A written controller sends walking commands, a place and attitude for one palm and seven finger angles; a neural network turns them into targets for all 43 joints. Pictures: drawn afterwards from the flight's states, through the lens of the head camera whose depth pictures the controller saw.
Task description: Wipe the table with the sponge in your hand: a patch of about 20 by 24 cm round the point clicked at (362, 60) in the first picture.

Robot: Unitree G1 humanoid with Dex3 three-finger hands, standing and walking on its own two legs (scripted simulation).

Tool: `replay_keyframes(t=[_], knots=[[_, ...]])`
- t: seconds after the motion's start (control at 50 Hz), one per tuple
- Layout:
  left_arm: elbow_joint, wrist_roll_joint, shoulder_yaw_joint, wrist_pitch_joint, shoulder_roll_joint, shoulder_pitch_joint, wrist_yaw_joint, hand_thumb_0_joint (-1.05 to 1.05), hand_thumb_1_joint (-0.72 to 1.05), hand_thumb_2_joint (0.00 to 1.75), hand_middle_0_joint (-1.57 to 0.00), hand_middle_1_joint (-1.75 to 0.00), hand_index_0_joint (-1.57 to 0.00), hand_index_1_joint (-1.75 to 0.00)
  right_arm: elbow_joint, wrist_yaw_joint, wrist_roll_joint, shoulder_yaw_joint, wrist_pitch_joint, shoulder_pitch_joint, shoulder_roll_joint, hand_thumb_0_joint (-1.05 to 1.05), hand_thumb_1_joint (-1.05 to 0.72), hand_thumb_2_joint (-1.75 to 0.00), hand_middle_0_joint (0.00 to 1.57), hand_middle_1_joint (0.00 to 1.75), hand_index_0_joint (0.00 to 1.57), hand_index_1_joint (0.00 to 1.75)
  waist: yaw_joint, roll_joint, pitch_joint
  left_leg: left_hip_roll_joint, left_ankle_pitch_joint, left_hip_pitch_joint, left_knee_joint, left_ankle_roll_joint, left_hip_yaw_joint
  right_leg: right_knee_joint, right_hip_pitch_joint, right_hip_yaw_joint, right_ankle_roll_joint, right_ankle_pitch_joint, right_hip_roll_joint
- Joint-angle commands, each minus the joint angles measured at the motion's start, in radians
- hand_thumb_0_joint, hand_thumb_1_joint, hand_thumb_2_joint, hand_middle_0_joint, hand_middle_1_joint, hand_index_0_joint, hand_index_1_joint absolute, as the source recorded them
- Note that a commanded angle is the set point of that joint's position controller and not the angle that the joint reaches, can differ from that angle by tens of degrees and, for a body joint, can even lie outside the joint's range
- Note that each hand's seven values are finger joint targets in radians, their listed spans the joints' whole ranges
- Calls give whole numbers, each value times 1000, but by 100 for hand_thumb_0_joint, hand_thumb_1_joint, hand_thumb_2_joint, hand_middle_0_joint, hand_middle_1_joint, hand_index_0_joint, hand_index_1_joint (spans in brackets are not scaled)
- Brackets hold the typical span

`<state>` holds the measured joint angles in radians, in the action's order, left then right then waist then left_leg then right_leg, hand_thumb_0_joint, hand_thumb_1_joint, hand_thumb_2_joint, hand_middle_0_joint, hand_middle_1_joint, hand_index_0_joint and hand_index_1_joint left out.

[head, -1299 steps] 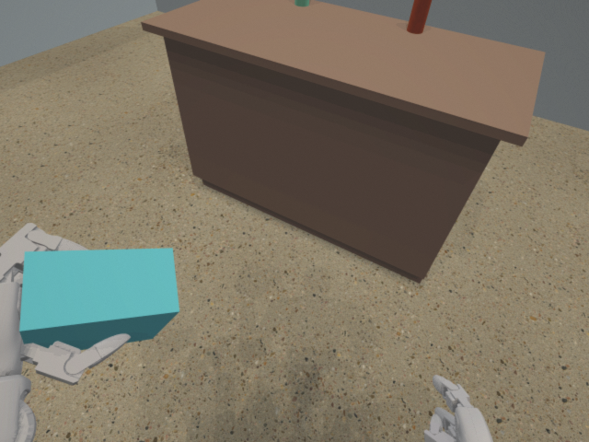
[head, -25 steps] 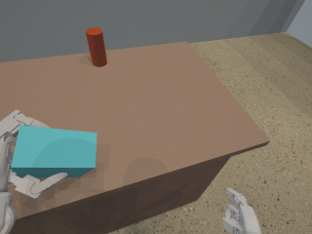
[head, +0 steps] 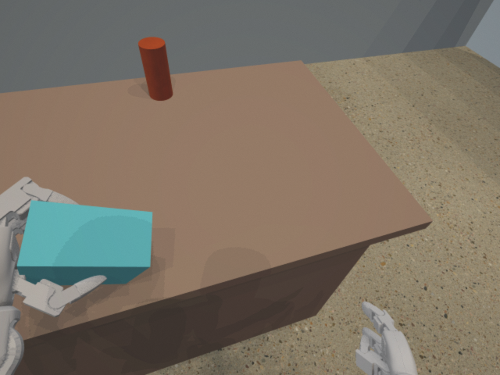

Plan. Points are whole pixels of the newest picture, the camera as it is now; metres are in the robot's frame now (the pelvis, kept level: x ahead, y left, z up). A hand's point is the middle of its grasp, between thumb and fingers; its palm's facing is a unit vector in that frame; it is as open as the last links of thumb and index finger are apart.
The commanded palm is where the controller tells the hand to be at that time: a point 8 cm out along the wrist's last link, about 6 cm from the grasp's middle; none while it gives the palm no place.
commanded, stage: shuffle to correct the standing spot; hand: left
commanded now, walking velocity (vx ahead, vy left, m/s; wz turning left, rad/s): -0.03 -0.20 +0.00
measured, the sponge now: (104, 250) +0.24 +0.22 +0.12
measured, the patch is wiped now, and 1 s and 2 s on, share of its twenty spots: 0.00 0.00 0.00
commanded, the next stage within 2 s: come to a stop and stand still in 0.30 s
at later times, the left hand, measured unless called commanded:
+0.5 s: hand (125, 248) +0.23 +0.18 +0.15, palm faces +0.31 -0.86 -0.41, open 10.8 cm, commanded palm +0.17 +0.22 +0.17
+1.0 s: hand (87, 254) +0.22 +0.22 +0.14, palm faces +0.29 -0.89 -0.36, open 10.8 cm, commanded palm +0.16 +0.28 +0.17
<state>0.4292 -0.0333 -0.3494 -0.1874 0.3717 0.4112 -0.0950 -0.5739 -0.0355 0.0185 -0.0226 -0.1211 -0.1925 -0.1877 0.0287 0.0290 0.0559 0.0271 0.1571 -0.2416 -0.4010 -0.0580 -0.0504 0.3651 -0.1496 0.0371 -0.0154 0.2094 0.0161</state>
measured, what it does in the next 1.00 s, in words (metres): stands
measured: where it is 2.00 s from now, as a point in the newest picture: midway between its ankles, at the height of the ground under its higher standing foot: outside the picture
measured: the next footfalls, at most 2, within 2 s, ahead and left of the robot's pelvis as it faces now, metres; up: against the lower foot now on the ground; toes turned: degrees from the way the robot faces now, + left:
none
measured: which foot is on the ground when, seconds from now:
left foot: down 0.00-1.00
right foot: down 0.00-1.00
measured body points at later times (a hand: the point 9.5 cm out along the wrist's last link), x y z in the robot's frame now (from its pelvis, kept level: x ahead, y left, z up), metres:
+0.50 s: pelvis +0.01 -0.06 +0.00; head +0.04 -0.06 +0.44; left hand +0.20 +0.22 +0.17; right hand +0.19 -0.30 -0.08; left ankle +0.04 +0.08 -0.74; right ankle -0.01 -0.13 -0.74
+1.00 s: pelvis -0.01 +0.00 -0.01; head +0.02 +0.01 +0.44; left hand +0.20 +0.27 +0.16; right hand +0.18 -0.23 -0.07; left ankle +0.04 +0.08 -0.74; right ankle -0.01 -0.13 -0.74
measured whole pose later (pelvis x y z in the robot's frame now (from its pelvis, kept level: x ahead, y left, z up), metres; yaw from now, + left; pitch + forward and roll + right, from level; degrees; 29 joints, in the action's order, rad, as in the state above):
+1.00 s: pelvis -0.01 +0.00 -0.01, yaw -1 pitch -1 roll +0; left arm 0.48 -0.03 -0.29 -0.20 0.34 0.43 -0.08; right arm -0.54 0.02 0.02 0.00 -0.14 -0.17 -0.20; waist 0.01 0.02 0.08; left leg 0.03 0.20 -0.28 -0.50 -0.06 -0.08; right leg 0.51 -0.21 0.06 -0.02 0.27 0.02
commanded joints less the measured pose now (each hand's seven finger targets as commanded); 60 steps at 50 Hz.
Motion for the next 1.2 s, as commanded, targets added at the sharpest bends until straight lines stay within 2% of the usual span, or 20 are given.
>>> replay_keyframes(t=[0.0,0.02,0.2,0.22,0.38,0.5,0.52,0.7,0.72,0.74,0.76,0.78,0.8,0.82,0.86,0.96,1.0,1.06,1.1,1.18], knots=[[295,-14,-122,-68,189,-113,-26,0,10,130,-120,-160,-120,-160,166,-5,4,59,-56,105,-132,0,-90,-90,20,30,20,30,-6,-153,-169,-178,47,102,128,52,148,7,-18,-9,18,-56,-10],[289,-22,-83,-67,150,-99,-19,0,10,130,-120,-160,-120,-160,169,-2,-2,58,-50,93,-132,0,-90,-90,20,30,20,30,-10,-159,-167,-180,30,87,127,46,155,7,-10,-19,16,-60,-8],[302,-39,-161,-43,208,6,-15,0,10,130,-120,-160,-120,-160,183,4,3,73,-33,89,-130,0,-90,-90,20,30,20,30,-9,-130,-208,-191,-179,133,8,43,111,-7,-38,0,20,-144,-20],[279,-49,-121,-39,167,12,-6,0,10,130,-120,-160,-120,-160,182,4,-3,69,-25,76,-132,0,-90,-90,20,30,20,30,-15,-112,-201,-182,-168,111,3,38,106,-17,-32,-1,18,-152,-18],[294,-65,-141,-18,197,-3,-3,0,10,130,-120,-160,-120,-160,190,-12,1,88,-12,84,-135,0,-90,-90,20,30,20,30,-20,-53,-194,-150,-88,112,-82,36,63,-42,-73,73,19,-231,-57],[277,-46,-149,-7,203,24,-52,0,10,130,-120,-160,-120,-160,167,-18,13,65,-2,126,-130,0,-90,-90,20,30,20,30,-9,-54,-171,-64,4,51,-147,32,46,-102,-33,181,-15,-306,-135],[273,-47,-119,-12,172,30,-52,0,10,130,-120,-160,-120,-160,163,-14,7,60,6,116,-134,0,-90,-90,20,30,20,30,-10,-34,-176,-61,-12,37,-147,27,49,-97,-6,165,-21,-307,-136],[246,-41,-134,-12,189,23,-54,0,10,130,-120,-160,-120,-160,157,-21,14,66,15,134,-141,0,-90,-90,20,30,20,30,-2,-1,-160,-82,-132,123,-87,15,61,-40,-22,113,-24,-391,-111],[467,91,-686,-123,935,-965,-45,0,10,130,-120,-160,-120,-160,145,-24,-25,106,-49,-44,-156,0,-90,-90,20,30,20,30,5,181,1,-43,-89,2,-157,42,-73,-157,-171,108,-136,-661,-84],[-99,21,-302,-89,365,-421,0,0,10,130,-120,-160,-120,-160,112,-17,-17,65,-50,56,-82,0,-90,-90,20,30,20,30,16,122,-220,29,-158,24,-109,26,24,27,46,137,-13,-708,-129],[-49,-10,-254,-98,277,-163,-11,0,10,130,-120,-160,-120,-160,157,-6,3,94,-62,52,-129,0,-90,-90,20,30,20,30,47,84,-166,-36,-167,44,-111,39,21,2,67,195,-37,-766,-147],[-37,-20,-141,-88,167,-106,-6,0,10,130,-120,-160,-120,-160,145,1,8,95,-65,39,-149,0,-90,-90,20,30,20,30,28,-3,-224,-42,-186,83,-45,24,27,54,125,159,-16,-694,-136],[24,-36,-43,-98,71,-52,5,0,10,130,-120,-160,-120,-160,142,20,23,93,-70,58,-145,0,-90,-90,20,30,20,30,21,-174,-293,-75,-295,205,-39,-2,35,122,58,112,-13,-535,-112],[159,-30,-58,-100,116,-75,2,0,10,130,-120,-160,-120,-160,152,34,16,102,-68,48,-166,0,-90,-90,20,30,20,30,17,-194,-318,-123,-376,255,-55,-19,67,158,-6,90,-19,-406,-86],[261,-22,0,-94,90,-43,0,0,10,130,-120,-160,-120,-160,173,53,9,91,-68,74,-146,0,-90,-90,20,30,20,30,20,-152,-291,-168,-391,197,-47,-27,110,161,-28,50,-15,-206,-59],[311,-15,-152,-90,219,-45,-28,0,10,130,-120,-160,-120,-160,191,30,0,72,-74,99,-148,0,-90,-90,20,30,20,30,7,8,-181,-146,3,9,34,3,150,76,-11,36,31,-29,-50],[326,-16,-240,-99,297,-82,-42,0,10,130,-120,-160,-120,-160,182,10,0,63,-67,116,-147,0,-90,-90,20,30,20,30,2,-53,-144,-134,109,9,75,10,155,62,-49,38,36,21,-39],[273,-15,-193,-110,233,-159,-35,0,10,130,-120,-160,-120,-160,181,-2,-2,56,-66,98,-130,0,-90,-90,20,30,20,30,-4,-219,-104,-179,333,-97,172,-2,197,123,11,7,33,65,-19],[259,-7,-166,-116,213,-190,-27,0,10,130,-120,-160,-120,-160,174,-1,-1,46,-79,101,-127,0,-90,-90,20,30,20,30,0,-268,-95,-190,425,-112,203,-2,197,143,19,-11,29,72,-14],[250,14,-55,-116,116,-198,-20,0,10,130,-120,-160,-120,-160,155,20,-2,55,-103,62,-140,0,-90,-90,20,30,20,30,-5,-195,-134,-180,439,-82,194,12,197,107,32,-13,34,62,-12]])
